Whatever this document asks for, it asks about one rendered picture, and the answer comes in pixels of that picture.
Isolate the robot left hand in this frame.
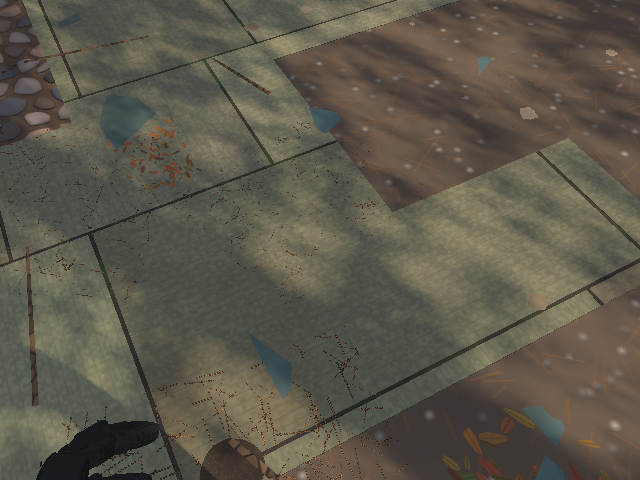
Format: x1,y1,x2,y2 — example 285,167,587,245
36,420,159,480

